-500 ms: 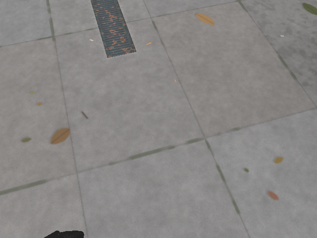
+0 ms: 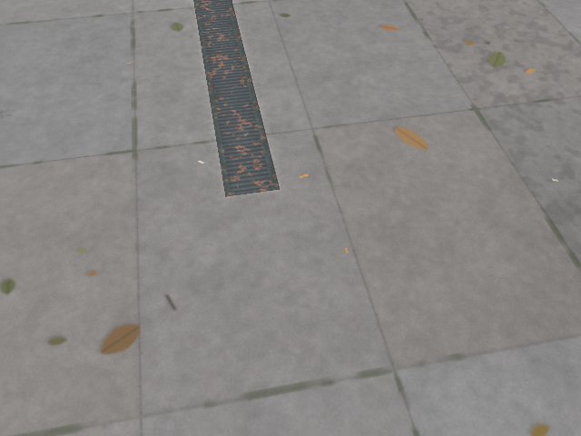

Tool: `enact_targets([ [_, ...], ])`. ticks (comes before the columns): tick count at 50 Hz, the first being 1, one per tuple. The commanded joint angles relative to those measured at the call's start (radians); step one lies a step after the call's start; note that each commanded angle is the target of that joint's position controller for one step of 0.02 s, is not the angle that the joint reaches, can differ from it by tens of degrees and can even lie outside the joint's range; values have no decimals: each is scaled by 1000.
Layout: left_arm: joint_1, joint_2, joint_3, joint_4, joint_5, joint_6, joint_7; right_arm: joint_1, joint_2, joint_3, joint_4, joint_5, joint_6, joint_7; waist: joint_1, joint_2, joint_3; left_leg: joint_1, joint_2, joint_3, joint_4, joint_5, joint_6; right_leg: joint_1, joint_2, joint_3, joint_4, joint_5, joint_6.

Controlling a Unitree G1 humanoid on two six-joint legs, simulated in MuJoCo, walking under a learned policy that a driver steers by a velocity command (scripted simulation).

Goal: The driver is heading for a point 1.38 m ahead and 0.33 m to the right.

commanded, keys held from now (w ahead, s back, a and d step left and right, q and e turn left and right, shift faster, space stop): shift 0.80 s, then w+shift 0.20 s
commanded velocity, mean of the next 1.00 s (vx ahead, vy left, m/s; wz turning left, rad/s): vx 0.08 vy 0.00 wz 0.01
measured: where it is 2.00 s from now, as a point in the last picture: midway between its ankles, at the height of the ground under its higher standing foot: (335, 311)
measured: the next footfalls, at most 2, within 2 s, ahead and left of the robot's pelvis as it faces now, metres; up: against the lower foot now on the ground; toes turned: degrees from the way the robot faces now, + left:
left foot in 1.58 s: +0.65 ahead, +0.05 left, +0.00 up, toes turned +1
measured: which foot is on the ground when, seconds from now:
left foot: down 0.00-1.00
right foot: down 0.00-1.00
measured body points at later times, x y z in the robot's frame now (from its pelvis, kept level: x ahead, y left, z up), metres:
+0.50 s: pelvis +0.03 +0.01 +0.00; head +0.04 +0.01 +0.45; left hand +0.13 +0.26 -0.14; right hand +0.07 -0.24 -0.15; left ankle -0.02 +0.14 -0.73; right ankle +0.07 -0.12 -0.73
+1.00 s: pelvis +0.06 -0.01 +0.01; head +0.06 -0.02 +0.46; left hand +0.16 +0.25 -0.12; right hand +0.01 -0.26 -0.14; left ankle -0.02 +0.14 -0.73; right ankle +0.07 -0.13 -0.70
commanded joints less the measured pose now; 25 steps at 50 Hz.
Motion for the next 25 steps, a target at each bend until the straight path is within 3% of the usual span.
enact_targets([
  [1,-29,106,30,-48,-3,-14,9,11,-97,-21,-24,3,-37,-3,1,51,-33,-89,43,-38,-152,8,50,149,-51,49,-42,25,-40],
  [7,-9,107,38,-6,-10,-2,9,53,-95,-20,15,12,-51,-5,-4,26,-41,-73,38,-31,-134,117,53,208,-48,40,-1,169,-46],
  [25,-22,131,38,96,-15,18,18,94,-84,-14,82,13,-45,-10,-11,12,-5,-26,17,1,-141,142,46,212,-47,42,-13,150,-40],
])
Keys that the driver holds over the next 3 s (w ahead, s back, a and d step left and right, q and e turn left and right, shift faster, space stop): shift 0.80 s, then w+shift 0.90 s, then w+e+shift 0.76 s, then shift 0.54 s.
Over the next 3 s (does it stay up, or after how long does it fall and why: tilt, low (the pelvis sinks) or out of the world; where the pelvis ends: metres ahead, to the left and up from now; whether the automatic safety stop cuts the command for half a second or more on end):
stays up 1.44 -0.32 0.00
